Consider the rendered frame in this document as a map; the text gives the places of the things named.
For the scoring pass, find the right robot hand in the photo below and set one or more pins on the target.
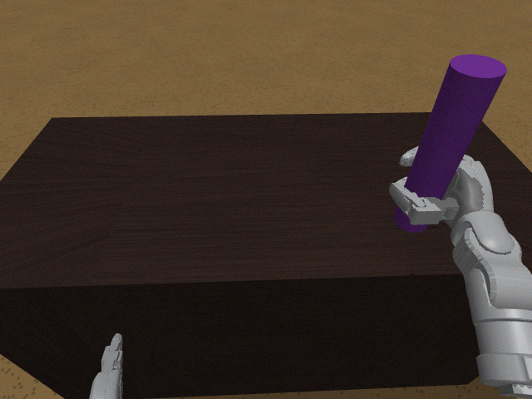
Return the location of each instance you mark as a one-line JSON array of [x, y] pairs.
[[469, 191]]

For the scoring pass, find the can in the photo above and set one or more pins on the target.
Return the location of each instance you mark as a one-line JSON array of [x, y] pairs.
[[467, 90]]

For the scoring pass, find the left robot hand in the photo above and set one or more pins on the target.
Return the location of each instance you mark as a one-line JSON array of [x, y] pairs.
[[108, 383]]

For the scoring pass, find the right robot arm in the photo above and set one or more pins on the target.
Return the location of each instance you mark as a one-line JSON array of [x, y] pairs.
[[499, 289]]

